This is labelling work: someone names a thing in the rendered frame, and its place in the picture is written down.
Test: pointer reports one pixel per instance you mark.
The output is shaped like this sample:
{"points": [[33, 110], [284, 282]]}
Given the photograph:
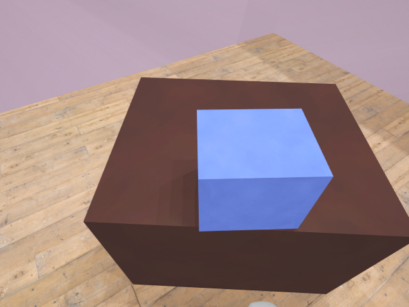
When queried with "pedestal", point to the pedestal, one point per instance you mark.
{"points": [[145, 210]]}

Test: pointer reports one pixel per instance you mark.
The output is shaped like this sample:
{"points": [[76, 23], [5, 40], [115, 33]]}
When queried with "carton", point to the carton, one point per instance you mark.
{"points": [[258, 169]]}

